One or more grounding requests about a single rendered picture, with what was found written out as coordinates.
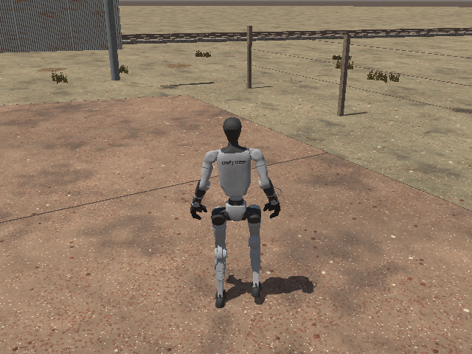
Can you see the right robot hand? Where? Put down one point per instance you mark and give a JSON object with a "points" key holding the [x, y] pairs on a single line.
{"points": [[270, 207]]}

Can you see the robot right thigh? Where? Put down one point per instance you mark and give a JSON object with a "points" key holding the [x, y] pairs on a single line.
{"points": [[253, 215]]}

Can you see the left robot forearm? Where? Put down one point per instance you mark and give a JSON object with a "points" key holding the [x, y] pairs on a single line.
{"points": [[198, 196]]}

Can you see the right robot forearm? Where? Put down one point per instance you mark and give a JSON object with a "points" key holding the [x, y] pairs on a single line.
{"points": [[270, 193]]}

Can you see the left robot hand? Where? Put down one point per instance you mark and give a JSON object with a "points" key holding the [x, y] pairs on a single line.
{"points": [[198, 209]]}

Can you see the robot right shin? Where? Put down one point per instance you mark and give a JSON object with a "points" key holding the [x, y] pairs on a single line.
{"points": [[255, 263]]}

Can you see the robot right upper arm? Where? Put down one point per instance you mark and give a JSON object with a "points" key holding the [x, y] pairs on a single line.
{"points": [[260, 165]]}

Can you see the robot left upper arm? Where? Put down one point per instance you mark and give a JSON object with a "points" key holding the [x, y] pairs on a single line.
{"points": [[206, 170]]}

